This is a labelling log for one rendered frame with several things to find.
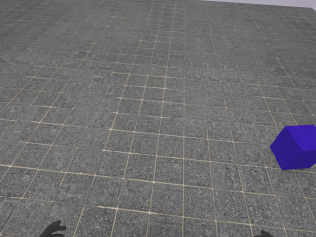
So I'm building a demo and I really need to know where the robot left hand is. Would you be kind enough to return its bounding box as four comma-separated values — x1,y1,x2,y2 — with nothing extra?
40,220,67,237

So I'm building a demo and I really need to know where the carton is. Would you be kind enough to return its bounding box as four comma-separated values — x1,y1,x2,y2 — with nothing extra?
270,124,316,170

